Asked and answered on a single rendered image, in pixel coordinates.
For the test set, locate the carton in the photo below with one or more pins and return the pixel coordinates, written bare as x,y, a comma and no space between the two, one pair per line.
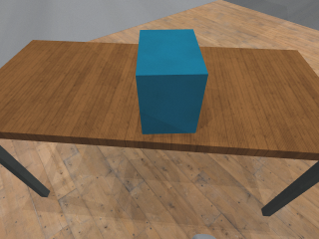
171,77

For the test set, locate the table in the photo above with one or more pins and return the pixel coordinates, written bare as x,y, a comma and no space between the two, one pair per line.
256,102

